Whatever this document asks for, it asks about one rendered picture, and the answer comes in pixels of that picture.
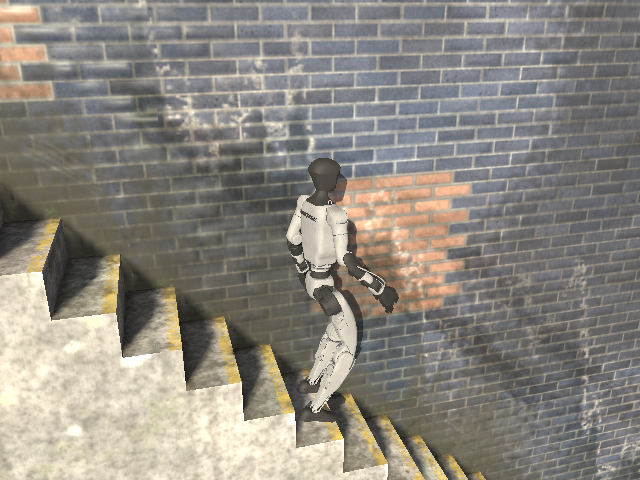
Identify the stairs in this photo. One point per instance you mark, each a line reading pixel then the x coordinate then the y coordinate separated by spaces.
pixel 101 384

